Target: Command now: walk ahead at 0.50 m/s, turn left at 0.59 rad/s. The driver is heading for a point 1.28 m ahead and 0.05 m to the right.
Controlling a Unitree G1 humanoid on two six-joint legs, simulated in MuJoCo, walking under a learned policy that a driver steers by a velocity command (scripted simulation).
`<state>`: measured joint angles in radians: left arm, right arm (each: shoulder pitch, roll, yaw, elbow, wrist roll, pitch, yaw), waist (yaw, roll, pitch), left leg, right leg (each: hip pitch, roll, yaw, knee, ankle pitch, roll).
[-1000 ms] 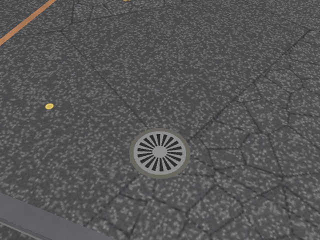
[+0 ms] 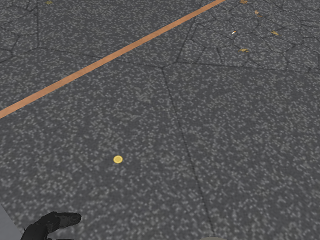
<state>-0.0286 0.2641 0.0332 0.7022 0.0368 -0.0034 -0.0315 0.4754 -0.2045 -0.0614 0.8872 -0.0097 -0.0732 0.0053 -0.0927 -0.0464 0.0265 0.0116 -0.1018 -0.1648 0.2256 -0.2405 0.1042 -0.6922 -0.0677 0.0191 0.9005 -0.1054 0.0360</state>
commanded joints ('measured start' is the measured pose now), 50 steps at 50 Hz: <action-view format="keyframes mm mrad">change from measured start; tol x32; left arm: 1 -198 53 6 -138 -6 -23 -7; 9 497 220 65 21 21 -57 56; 50 159 30 8 41 -5 -26 -4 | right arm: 1 40 -173 -43 -42 0 -5 -8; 29 -555 -84 53 -231 -21 26 45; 35 -63 -222 -4 -92 -62 -2 1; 50 -79 -149 3 22 3 -24 8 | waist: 1 -12 150 48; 8 264 83 -183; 10 81 -406 -298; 13 79 29 -67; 36 3 289 -332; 50 76 93 44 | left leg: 1 22 224 -177 -27 331 123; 7 -39 184 -124 306 758 1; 9 -352 29 -56 882 -66 -22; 11 -604 22 3 1117 -180 -32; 31 -531 101 248 338 124 -24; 34 -127 62 240 229 120 50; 36 326 543 -457 131 31 245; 50 -102 261 79 -124 336 105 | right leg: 1 -61 34 -28 -140 41 -1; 8 727 50 -40 -380 -15 -89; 10 927 -342 841 -653 -250 -234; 15 528 -174 306 -676 4 -229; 33 769 -134 -3 -457 772 -180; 35 481 -62 -66 -12 384 -141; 36 137 121 -99 336 -393 -103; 50 34 -50 -48 -69 44 -34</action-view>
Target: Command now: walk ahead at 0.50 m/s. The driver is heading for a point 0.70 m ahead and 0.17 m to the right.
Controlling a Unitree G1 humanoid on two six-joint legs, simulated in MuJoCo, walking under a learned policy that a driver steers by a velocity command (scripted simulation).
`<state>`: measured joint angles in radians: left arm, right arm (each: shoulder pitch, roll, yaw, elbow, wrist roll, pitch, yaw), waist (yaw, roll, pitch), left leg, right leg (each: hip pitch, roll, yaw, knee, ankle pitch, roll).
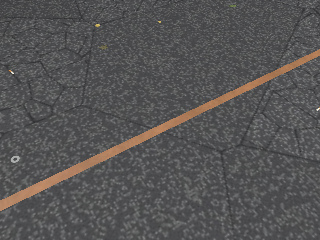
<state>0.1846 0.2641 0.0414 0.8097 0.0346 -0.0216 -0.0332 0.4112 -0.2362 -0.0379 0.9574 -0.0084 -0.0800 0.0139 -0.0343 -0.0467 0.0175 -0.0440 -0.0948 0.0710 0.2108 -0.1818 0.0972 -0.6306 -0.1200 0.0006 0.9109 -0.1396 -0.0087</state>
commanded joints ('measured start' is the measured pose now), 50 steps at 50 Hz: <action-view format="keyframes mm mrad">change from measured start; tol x32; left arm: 1 -88 25 -4 -77 -5 -9 -2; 8 -206 47 -6 -127 -7 -23 4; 13 336 272 73 27 34 -49 38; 50 143 -6 33 68 0 15 5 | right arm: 1 4 -120 -20 -40 1 -17 -1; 34 -478 -52 8 -190 -18 29 16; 40 35 -281 -69 -91 -66 -11 -28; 50 -116 -75 -23 -64 -8 -44 -25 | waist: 1 7 97 56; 13 145 -230 -314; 50 71 107 28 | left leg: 1 -31 253 -147 -106 296 108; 11 89 262 -67 343 762 38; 14 -559 39 -138 1087 -310 -12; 35 -533 142 -25 368 91 -61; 38 -168 84 -9 234 51 -16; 41 307 550 -708 75 -153 146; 50 -103 363 -52 -27 482 70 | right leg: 1 -21 9 -38 -126 101 9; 11 433 148 -102 -442 -2 -120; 13 960 -303 568 -549 -122 -299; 19 489 -111 203 -732 115 -196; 38 632 -45 85 -405 599 -146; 41 35 163 38 318 -367 -92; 50 39 43 28 171 -71 -38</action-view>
